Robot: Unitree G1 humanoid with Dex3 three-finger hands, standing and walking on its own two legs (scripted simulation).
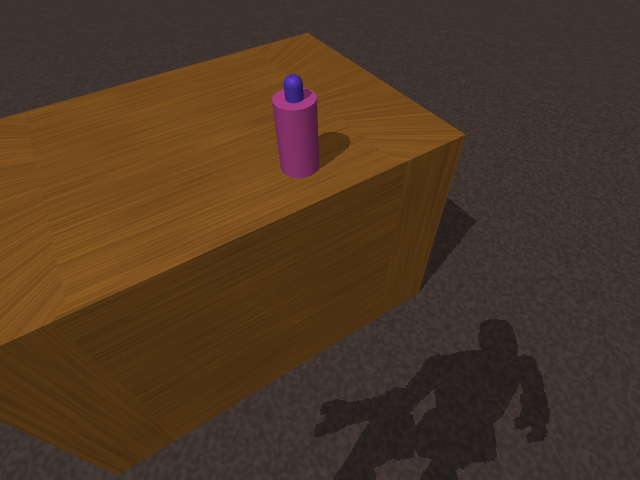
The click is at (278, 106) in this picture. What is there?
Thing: necked bottle
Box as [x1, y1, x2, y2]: [272, 74, 318, 177]
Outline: 290,74 284,80 284,88 275,93 272,98 281,169 285,174 292,177 304,177 314,173 318,168 316,96 309,89 302,87 301,79 297,75
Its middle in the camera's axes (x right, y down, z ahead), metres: -0.05 -0.23 +0.80
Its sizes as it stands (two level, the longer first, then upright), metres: 0.088 0.088 0.212
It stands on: a support 0.70 m high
